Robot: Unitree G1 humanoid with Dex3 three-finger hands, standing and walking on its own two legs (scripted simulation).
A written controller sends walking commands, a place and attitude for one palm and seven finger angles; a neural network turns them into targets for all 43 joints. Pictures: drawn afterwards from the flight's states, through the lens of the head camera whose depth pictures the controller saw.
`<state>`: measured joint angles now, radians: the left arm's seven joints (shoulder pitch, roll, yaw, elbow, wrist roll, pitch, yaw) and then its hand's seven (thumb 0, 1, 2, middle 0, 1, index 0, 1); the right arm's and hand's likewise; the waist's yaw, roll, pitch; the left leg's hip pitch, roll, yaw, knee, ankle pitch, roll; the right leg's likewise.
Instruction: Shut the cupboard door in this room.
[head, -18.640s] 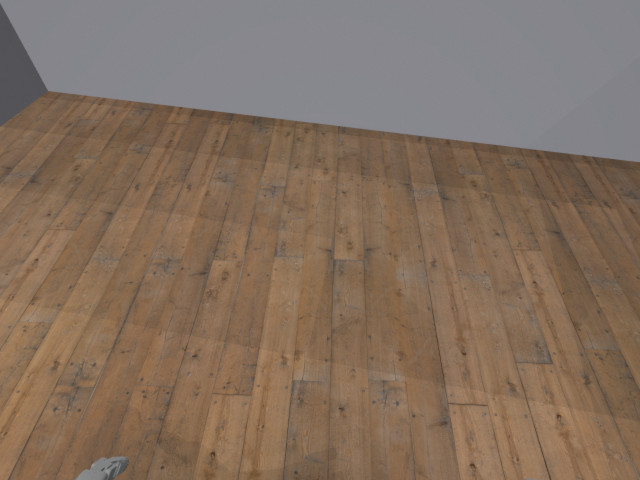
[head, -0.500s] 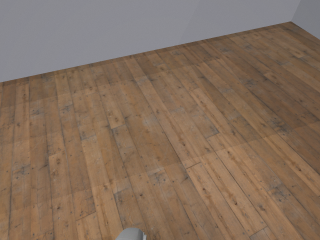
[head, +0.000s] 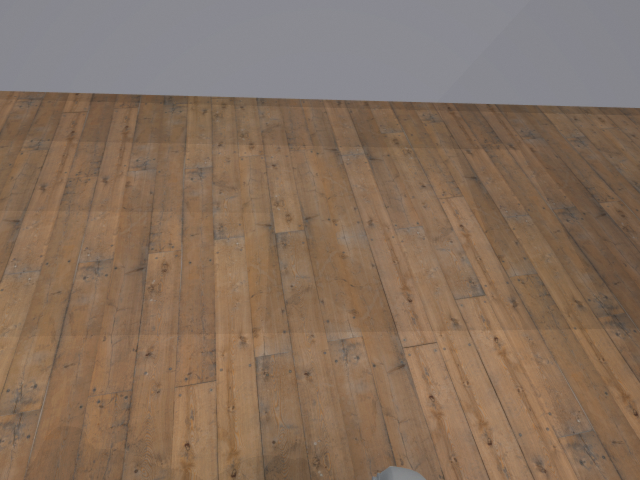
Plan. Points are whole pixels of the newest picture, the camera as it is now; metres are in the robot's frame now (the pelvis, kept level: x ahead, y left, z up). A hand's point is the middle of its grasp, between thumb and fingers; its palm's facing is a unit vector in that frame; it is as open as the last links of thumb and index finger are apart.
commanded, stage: turn or walk to find it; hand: left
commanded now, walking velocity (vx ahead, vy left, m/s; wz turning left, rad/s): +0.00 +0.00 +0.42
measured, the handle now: out of the picture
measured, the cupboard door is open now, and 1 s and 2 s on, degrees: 88 88 88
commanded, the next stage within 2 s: stand and wait in 0.82 s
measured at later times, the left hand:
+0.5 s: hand out of the picture +0.00 +0.14 -0.15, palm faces +0.24 -0.93 -0.27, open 7.4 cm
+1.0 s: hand out of the picture -0.12 +0.19 -0.17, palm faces +0.43 -0.87 -0.25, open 7.4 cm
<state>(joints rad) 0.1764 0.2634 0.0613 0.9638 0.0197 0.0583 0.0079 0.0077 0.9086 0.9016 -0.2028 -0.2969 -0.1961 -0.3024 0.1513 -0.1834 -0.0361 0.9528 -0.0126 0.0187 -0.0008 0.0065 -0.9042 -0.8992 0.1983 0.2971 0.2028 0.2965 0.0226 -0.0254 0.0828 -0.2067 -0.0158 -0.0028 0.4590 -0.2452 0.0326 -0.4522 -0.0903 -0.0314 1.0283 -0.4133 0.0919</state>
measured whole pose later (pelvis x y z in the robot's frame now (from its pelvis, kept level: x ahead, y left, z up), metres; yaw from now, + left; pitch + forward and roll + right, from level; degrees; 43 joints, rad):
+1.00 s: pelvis -0.07 -0.02 +0.00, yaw +23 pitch -1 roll +1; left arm 0.23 0.25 0.05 1.01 0.02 0.05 0.02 0.01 0.91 0.90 -0.20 -0.30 -0.19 -0.30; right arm 0.14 -0.16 -0.03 0.98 -0.01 0.00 -0.02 0.01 -0.90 -0.90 0.20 0.30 0.20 0.30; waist 0.04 -0.04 0.06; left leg -0.17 -0.02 0.04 0.42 -0.24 0.03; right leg -0.42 -0.08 -0.01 0.96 -0.39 0.07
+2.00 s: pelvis -0.11 -0.04 -0.01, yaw -8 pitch -1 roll +0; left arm 0.12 0.24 0.07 0.91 0.03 0.07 -0.03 0.01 0.91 0.90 -0.20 -0.30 -0.19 -0.30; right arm 0.23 -0.20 -0.07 0.95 -0.02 0.01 -0.01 0.01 -0.91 -0.90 0.20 0.30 0.20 0.30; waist -0.01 0.02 0.11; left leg -0.20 0.15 0.24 0.59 -0.34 -0.04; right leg -0.33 -0.05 -0.07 0.69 -0.37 0.05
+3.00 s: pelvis -0.17 -0.05 -0.01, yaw -37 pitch -1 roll +0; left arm 0.11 0.19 0.05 0.91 0.02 0.03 -0.01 0.01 0.91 0.90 -0.20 -0.30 -0.20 -0.30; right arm 0.23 -0.25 -0.08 0.98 -0.01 0.07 -0.02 0.01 -0.91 -0.90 0.20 0.30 0.20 0.30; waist -0.02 0.06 0.12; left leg -0.41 0.12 0.08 1.02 -0.51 -0.06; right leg -0.29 -0.01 -0.06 0.61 -0.30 -0.04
